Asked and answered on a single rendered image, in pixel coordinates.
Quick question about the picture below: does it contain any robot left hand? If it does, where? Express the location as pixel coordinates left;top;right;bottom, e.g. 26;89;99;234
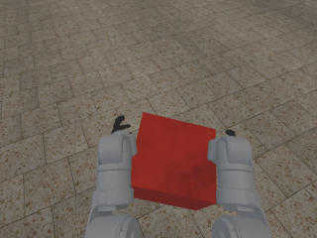
111;115;132;134

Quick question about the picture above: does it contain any robot right upper arm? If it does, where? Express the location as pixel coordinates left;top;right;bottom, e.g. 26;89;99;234
211;214;272;238

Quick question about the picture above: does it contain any robot right forearm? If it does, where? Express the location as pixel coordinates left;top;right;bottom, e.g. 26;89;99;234
207;135;272;236

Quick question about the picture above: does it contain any robot left forearm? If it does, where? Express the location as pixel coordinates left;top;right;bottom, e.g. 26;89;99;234
84;130;138;238

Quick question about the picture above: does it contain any carton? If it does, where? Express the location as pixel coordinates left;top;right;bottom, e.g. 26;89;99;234
131;112;217;210

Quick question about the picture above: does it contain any robot right hand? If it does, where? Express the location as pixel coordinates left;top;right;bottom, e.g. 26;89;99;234
225;129;236;137

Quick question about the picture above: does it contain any robot left upper arm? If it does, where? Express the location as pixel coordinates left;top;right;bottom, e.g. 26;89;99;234
85;214;142;238

